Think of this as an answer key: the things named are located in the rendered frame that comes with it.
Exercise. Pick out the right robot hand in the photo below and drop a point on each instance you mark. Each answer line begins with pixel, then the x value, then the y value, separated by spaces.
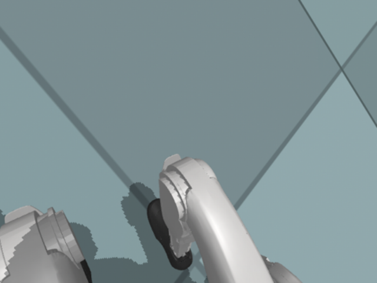
pixel 279 273

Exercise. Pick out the left robot foot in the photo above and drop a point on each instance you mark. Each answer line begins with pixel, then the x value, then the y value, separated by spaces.
pixel 86 270

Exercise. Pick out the right robot foot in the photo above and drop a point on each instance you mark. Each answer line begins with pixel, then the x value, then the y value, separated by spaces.
pixel 161 233

